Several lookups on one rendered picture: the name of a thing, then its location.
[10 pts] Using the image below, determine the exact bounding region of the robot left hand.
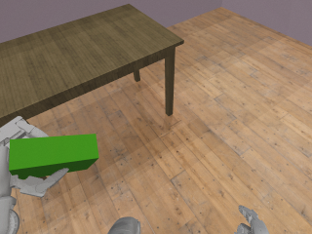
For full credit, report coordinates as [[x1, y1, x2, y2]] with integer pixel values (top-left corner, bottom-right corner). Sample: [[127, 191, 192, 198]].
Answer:
[[0, 116, 69, 198]]

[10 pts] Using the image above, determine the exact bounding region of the left robot thigh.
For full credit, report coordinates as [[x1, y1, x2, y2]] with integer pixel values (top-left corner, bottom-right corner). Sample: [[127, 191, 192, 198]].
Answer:
[[107, 216, 141, 234]]

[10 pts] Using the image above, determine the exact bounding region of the sponge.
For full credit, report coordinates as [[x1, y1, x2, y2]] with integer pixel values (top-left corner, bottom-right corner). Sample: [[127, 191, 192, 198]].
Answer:
[[9, 134, 99, 180]]

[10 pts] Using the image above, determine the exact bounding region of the robot right hand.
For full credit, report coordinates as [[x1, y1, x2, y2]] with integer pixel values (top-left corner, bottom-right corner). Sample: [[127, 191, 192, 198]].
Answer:
[[234, 205, 269, 234]]

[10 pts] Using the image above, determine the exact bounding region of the left robot forearm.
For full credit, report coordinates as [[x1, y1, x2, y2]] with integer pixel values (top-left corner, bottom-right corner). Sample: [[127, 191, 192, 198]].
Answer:
[[0, 196, 20, 234]]

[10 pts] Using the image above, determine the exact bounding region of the table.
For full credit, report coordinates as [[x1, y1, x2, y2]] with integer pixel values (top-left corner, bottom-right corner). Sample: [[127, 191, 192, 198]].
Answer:
[[0, 4, 184, 180]]

